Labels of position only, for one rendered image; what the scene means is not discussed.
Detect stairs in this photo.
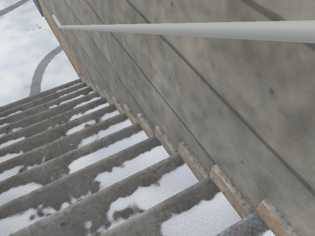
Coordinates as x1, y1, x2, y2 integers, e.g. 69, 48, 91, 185
0, 79, 242, 236

